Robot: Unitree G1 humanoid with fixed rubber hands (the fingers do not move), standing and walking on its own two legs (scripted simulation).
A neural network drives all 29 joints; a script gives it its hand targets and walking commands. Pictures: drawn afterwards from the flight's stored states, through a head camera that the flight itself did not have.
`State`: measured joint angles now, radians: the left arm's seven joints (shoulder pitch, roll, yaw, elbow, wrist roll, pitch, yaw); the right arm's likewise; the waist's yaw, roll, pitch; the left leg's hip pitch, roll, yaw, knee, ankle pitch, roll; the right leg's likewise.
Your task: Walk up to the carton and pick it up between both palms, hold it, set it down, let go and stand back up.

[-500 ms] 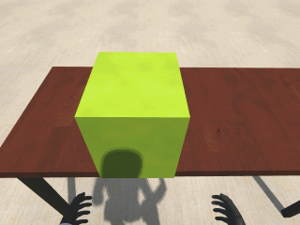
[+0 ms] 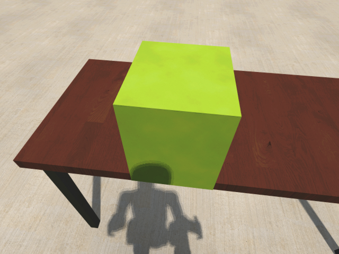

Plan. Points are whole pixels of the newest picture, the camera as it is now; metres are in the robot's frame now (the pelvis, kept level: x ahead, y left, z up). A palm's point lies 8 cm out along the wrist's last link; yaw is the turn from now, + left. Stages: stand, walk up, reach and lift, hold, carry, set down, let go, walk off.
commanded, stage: stand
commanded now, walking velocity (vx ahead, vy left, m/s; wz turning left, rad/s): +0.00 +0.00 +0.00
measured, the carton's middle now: (178, 116) +0.43 +0.00 +0.10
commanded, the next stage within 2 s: none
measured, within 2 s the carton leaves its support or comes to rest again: neither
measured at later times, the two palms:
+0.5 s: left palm out of the picture -0.03 +0.23 -0.13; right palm out of the picture +0.02 -0.23 -0.13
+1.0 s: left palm out of the picture -0.03 +0.19 -0.13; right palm out of the picture +0.03 -0.24 -0.14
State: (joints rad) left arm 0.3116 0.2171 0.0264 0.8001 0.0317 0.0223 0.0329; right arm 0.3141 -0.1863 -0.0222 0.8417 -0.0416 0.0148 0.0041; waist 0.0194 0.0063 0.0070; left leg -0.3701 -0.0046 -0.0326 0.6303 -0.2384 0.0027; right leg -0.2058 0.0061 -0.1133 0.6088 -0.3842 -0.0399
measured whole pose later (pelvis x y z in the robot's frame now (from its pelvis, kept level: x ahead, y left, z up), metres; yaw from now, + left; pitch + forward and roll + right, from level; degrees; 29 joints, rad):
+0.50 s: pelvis -0.02 -0.01 +0.00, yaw +1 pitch -1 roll -1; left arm 0.39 0.18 0.04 0.97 0.03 0.00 0.04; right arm 0.31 -0.16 -0.03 0.94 -0.04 0.01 0.00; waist 0.01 0.01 -0.02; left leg -0.38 0.00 -0.06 0.55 -0.17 -0.01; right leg -0.22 0.02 -0.14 0.55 -0.33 -0.06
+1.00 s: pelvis +0.01 -0.03 +0.01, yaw +2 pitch -1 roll +0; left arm 0.37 0.13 0.03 1.07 0.02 -0.02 0.05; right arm 0.28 -0.14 -0.03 1.05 -0.03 0.02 -0.03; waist 0.01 0.02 0.01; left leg -0.31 0.00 -0.08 0.51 -0.18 -0.04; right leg -0.14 0.03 -0.15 0.50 -0.35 -0.08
